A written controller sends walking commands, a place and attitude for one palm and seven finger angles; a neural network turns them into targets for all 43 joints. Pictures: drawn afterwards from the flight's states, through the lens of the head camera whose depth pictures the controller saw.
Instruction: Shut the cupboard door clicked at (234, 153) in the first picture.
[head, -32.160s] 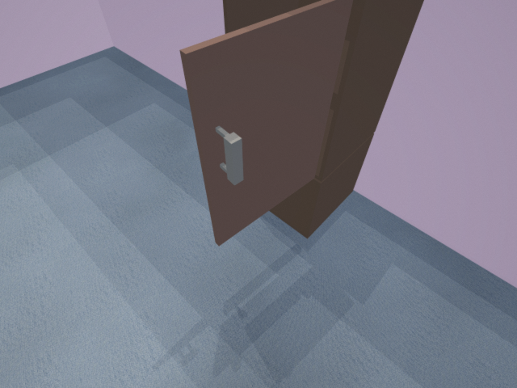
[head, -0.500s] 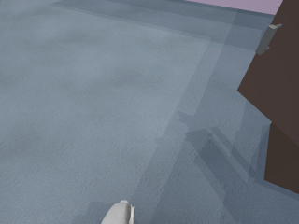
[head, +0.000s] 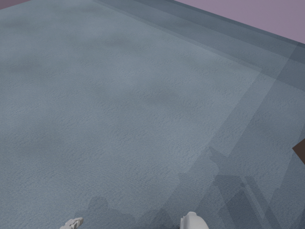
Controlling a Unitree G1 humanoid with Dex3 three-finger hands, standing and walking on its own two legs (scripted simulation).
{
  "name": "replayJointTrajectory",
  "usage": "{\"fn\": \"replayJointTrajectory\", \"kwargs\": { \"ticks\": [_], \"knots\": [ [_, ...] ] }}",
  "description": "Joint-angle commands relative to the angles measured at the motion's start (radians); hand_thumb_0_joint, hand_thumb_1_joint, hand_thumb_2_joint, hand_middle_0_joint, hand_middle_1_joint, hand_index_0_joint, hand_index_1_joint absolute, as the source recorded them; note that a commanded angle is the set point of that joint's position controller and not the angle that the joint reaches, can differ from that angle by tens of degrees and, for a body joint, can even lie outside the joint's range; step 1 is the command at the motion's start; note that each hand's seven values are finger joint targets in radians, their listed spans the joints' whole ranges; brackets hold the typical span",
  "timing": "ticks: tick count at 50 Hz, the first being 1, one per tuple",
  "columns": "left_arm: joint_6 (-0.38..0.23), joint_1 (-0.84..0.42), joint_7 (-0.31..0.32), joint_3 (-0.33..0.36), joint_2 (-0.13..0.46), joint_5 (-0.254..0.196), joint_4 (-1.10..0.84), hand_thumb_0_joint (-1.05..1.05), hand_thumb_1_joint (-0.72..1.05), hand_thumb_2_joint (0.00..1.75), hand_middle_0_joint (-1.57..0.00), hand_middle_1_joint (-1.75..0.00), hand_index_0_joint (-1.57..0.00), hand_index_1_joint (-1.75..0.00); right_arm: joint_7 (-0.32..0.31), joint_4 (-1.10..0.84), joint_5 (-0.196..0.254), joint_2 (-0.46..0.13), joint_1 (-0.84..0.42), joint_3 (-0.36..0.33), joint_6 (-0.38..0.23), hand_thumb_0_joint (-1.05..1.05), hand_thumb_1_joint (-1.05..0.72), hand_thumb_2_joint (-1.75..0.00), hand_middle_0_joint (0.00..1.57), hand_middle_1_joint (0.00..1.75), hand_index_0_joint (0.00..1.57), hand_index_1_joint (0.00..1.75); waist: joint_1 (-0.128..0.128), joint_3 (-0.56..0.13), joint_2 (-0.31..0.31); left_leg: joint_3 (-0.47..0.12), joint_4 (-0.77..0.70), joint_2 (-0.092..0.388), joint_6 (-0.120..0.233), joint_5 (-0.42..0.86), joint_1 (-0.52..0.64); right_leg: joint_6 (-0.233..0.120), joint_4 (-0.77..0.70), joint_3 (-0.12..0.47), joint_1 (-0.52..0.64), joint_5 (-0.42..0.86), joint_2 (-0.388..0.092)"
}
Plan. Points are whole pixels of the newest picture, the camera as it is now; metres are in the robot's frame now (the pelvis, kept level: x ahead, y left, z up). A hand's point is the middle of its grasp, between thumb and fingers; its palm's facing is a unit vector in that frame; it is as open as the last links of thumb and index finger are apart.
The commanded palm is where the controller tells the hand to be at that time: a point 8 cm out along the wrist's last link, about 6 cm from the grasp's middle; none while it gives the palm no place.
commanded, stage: turn to face it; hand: left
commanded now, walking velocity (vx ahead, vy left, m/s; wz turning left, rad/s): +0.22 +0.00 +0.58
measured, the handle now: out of the picture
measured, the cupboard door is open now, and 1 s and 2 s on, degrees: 53 53 53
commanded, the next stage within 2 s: none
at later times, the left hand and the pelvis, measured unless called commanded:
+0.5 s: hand (101, 217) +0.18 +0.17 -0.19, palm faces +0.03 -0.98 -0.19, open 7.3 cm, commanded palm none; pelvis +0.16 -0.02 -0.01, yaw -4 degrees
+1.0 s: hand (120, 161) +0.36 +0.14 -0.17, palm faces -0.31 -0.92 -0.25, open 7.4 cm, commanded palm none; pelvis +0.21 -0.03 +0.00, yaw -21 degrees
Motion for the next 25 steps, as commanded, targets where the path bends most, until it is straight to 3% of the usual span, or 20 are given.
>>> {"fn": "replayJointTrajectory", "kwargs": {
  "ticks": [1,3,4,5,6,7,8,9,10,11,12,14,17,19,20,21,22,23,24,25],
  "knots": [
    [-0.029,-0.021,-0.001,0.021,0.078,0.000,-0.083,0.00,0.90,0.90,-0.20,-0.30,-0.20,-0.30,-0.013,-0.046,0.004,-0.180,0.021,-0.057,-0.018,0.00,-0.90,-0.90,0.20,0.30,0.20,0.30,-0.005,0.016,0.107,-0.197,-0.142,0.256,0.138,0.109,-0.076,-0.004,-0.156,-0.018,0.145,0.032,0.049],
    [-0.040,0.035,0.002,0.025,0.087,0.000,-0.074,0.00,0.90,0.90,-0.20,-0.30,-0.20,-0.30,-0.014,-0.039,0.005,-0.181,0.022,-0.058,-0.013,0.00,-0.90,-0.90,0.20,0.30,0.20,0.30,0.023,-0.006,0.087,-0.194,-0.036,0.227,0.106,0.192,-0.101,-0.014,-0.267,-0.045,0.299,0.055,0.092],
    [-0.050,0.124,0.008,0.034,0.115,0.001,-0.051,0.00,0.90,0.90,-0.20,-0.30,-0.20,-0.30,-0.012,-0.037,0.013,-0.165,0.018,-0.056,-0.013,0.00,-0.90,-0.90,0.20,0.30,0.20,0.30,0.065,-0.042,0.046,-0.171,0.088,0.182,0.073,0.191,-0.180,-0.027,-0.344,-0.015,0.480,0.074,0.076],
    [-0.063,0.253,0.021,0.053,0.192,0.011,-0.018,0.00,0.90,0.90,-0.20,-0.30,-0.20,-0.30,-0.006,-0.040,0.024,-0.115,0.046,-0.049,-0.018,0.00,-0.90,-0.90,0.20,0.30,0.20,0.30,0.115,-0.145,-0.153,-0.074,0.361,0.081,0.021,0.054,-0.327,-0.092,-0.412,0.190,0.719,0.093,-0.115],
    [-0.063,0.343,0.028,0.060,0.257,0.011,0.006,0.00,0.90,0.90,-0.20,-0.30,-0.20,-0.30,-0.010,-0.053,0.025,-0.076,0.114,-0.042,-0.020,0.00,-0.90,-0.90,0.20,0.30,0.20,0.30,0.116,-0.262,-0.324,0.002,0.660,-0.036,-0.021,-0.357,-0.416,-0.209,-0.508,0.467,0.817,0.204,-0.347],
    [-0.059,0.292,0.041,0.049,0.207,-0.002,0.009,0.00,0.90,0.90,-0.20,-0.30,-0.20,-0.30,-0.019,-0.037,0.018,-0.102,0.115,-0.047,-0.011,0.00,-0.90,-0.90,0.20,0.30,0.20,0.30,0.091,-0.230,-0.283,-0.067,0.794,0.030,-0.023,-0.345,-0.438,-0.257,-0.519,0.471,0.751,0.274,-0.348],
    [-0.056,0.221,0.047,0.036,0.169,0.000,0.001,0.00,0.90,0.90,-0.20,-0.30,-0.20,-0.30,-0.020,-0.027,0.016,-0.089,0.099,-0.043,-0.009,0.00,-0.90,-0.90,0.20,0.30,0.20,0.30,0.069,-0.183,-0.230,-0.080,0.854,0.058,-0.032,-0.278,-0.456,-0.276,-0.518,0.433,0.673,0.284,-0.316],
    [-0.056,0.166,0.052,0.020,0.117,-0.001,-0.001,0.00,0.90,0.90,-0.20,-0.30,-0.20,-0.30,-0.018,-0.019,0.014,-0.077,0.056,-0.038,-0.005,0.00,-0.90,-0.90,0.20,0.30,0.20,0.30,0.051,-0.118,-0.122,-0.081,0.829,0.096,-0.040,-0.208,-0.434,-0.271,-0.515,0.329,0.566,0.346,-0.269],
    [-0.060,0.129,0.054,0.009,0.085,-0.002,0.001,0.00,0.90,0.90,-0.20,-0.30,-0.20,-0.30,-0.015,-0.009,0.012,-0.048,0.053,-0.028,0.003,0.00,-0.90,-0.90,0.20,0.30,0.20,0.30,0.023,-0.086,-0.073,-0.065,0.759,0.117,-0.049,-0.160,-0.390,-0.253,-0.512,0.221,0.481,0.441,-0.218],
    [-0.064,0.107,0.053,0.001,0.072,-0.002,0.006,0.00,0.90,0.90,-0.20,-0.30,-0.20,-0.30,-0.012,0.003,0.010,-0.029,0.077,-0.018,0.011,0.00,-0.90,-0.90,0.20,0.30,0.20,0.30,0.000,-0.085,-0.087,-0.036,0.670,0.124,-0.059,-0.142,-0.331,-0.237,-0.507,0.145,0.429,0.525,-0.180],
    [-0.064,0.098,0.053,-0.001,0.061,0.000,0.020,0.00,0.90,0.90,-0.20,-0.30,-0.20,-0.30,-0.011,0.015,0.009,-0.007,0.097,-0.014,0.017,0.00,-0.90,-0.90,0.20,0.30,0.20,0.30,-0.013,-0.091,-0.128,-0.003,0.563,0.124,-0.067,-0.148,-0.280,-0.228,-0.495,0.104,0.415,0.584,-0.145],
    [-0.060,0.112,0.050,-0.001,0.074,-0.002,0.040,0.00,0.90,0.90,-0.20,-0.30,-0.20,-0.30,-0.013,0.019,0.012,0.002,0.093,-0.006,0.024,0.00,-0.90,-0.90,0.20,0.30,0.20,0.30,-0.010,-0.109,-0.139,0.051,0.407,0.099,-0.086,-0.127,-0.222,-0.230,-0.479,0.100,0.425,0.675,-0.107],
    [-0.043,0.120,0.051,0.022,0.098,-0.004,0.052,0.00,0.90,0.90,-0.20,-0.30,-0.20,-0.30,-0.022,0.004,0.015,-0.010,0.058,-0.008,0.025,0.00,-0.90,-0.90,0.20,0.30,0.20,0.30,0.000,-0.137,-0.110,0.061,0.250,0.079,-0.098,-0.061,-0.171,-0.233,-0.438,0.167,0.466,0.617,-0.085],
    [-0.025,0.085,0.049,0.029,0.115,-0.014,0.045,0.00,0.90,0.90,-0.20,-0.30,-0.20,-0.30,-0.029,0.006,0.016,-0.040,0.073,-0.012,0.021,0.00,-0.90,-0.90,0.20,0.30,0.20,0.30,-0.026,-0.124,-0.102,0.063,0.103,0.079,-0.099,0.056,-0.045,-0.195,-0.410,0.174,0.376,0.448,-0.059],
    [-0.016,0.071,0.046,0.027,0.100,-0.018,0.039,0.00,0.90,0.90,-0.20,-0.30,-0.20,-0.30,-0.032,0.008,0.016,-0.072,0.082,-0.017,0.017,0.00,-0.90,-0.90,0.20,0.30,0.20,0.30,-0.037,-0.112,-0.072,0.043,0.034,0.115,-0.090,0.130,0.070,-0.158,-0.390,0.164,0.257,0.278,-0.023],
    [-0.006,0.076,0.041,0.020,0.067,-0.020,0.023,0.00,0.90,0.90,-0.20,-0.30,-0.20,-0.30,-0.037,0.005,0.009,-0.138,0.093,-0.028,0.013,0.00,-0.90,-0.90,0.20,0.30,0.20,0.30,-0.040,-0.104,0.093,-0.085,-0.005,0.248,-0.040,0.223,0.139,-0.107,-0.321,0.114,0.138,0.024,0.076],
    [0.000,0.072,0.035,0.014,0.034,-0.021,0.011,0.00,0.90,0.90,-0.20,-0.30,-0.20,-0.30,-0.042,-0.005,0.004,-0.209,0.113,-0.043,0.017,0.00,-0.90,-0.90,0.20,0.30,0.20,0.30,-0.053,-0.084,0.244,-0.244,-0.069,0.422,0.053,0.262,0.104,-0.065,-0.169,0.026,0.100,-0.242,0.158],
    [0.009,0.040,0.032,0.018,0.050,-0.017,-0.001,0.00,0.90,0.90,-0.20,-0.30,-0.20,-0.30,-0.050,-0.009,-0.005,-0.216,0.098,-0.046,0.019,0.00,-0.90,-0.90,0.20,0.30,0.20,0.30,-0.065,-0.055,0.269,-0.296,-0.127,0.496,0.120,0.271,0.076,-0.053,0.019,0.009,0.053,-0.415,0.164],
    [0.019,0.014,0.028,0.023,0.062,-0.013,-0.004,0.00,0.90,0.90,-0.20,-0.30,-0.20,-0.30,-0.055,-0.019,-0.007,-0.211,0.080,-0.043,0.017,0.00,-0.90,-0.90,0.20,0.30,0.20,0.30,-0.061,-0.041,0.264,-0.291,-0.122,0.505,0.140,0.365,0.066,-0.048,0.147,0.045,0.025,-0.419,0.127],
    [0.024,0.012,0.021,0.030,0.068,-0.012,0.003,0.00,0.90,0.90,-0.20,-0.30,-0.20,-0.30,-0.057,-0.030,-0.005,-0.194,0.040,-0.037,0.022,0.00,-0.90,-0.90,0.20,0.30,0.20,0.30,-0.038,-0.024,0.217,-0.225,-0.102,0.480,0.137,0.442,0.044,-0.043,0.200,0.049,0.029,-0.375,0.104]
  ]
}}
